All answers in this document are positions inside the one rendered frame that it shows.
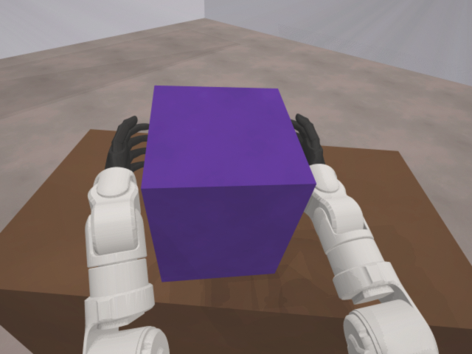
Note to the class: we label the right robot forearm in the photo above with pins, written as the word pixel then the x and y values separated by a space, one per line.
pixel 361 274

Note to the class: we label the left robot upper arm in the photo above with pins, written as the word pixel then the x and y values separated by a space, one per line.
pixel 141 340

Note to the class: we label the pedestal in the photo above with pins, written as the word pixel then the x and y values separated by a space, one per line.
pixel 44 278

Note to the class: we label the right robot upper arm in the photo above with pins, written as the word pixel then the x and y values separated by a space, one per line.
pixel 393 327

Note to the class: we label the robot left hand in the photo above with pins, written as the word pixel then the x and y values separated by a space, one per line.
pixel 120 153

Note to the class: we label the left robot forearm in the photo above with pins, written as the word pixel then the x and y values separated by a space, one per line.
pixel 115 240

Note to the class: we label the carton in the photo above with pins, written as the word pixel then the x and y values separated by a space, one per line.
pixel 225 181

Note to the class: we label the robot right hand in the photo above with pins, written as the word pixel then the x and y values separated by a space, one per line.
pixel 309 140

